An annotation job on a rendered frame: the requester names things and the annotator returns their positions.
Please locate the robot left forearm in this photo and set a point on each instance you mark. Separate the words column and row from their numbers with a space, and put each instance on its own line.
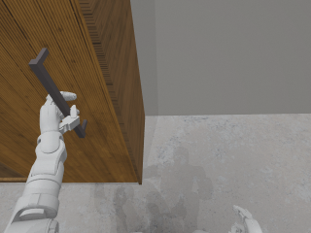
column 39, row 199

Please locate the left robot hand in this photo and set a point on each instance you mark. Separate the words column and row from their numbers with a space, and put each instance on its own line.
column 51, row 116

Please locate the wardrobe door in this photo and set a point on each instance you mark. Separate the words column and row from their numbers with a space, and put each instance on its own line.
column 7, row 172
column 26, row 27

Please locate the right robot hand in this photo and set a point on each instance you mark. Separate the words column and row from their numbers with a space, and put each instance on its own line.
column 250, row 224

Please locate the handle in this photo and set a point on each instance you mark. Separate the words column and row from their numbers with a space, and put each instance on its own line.
column 44, row 77

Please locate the robot left upper arm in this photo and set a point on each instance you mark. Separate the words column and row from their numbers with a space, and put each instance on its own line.
column 43, row 225

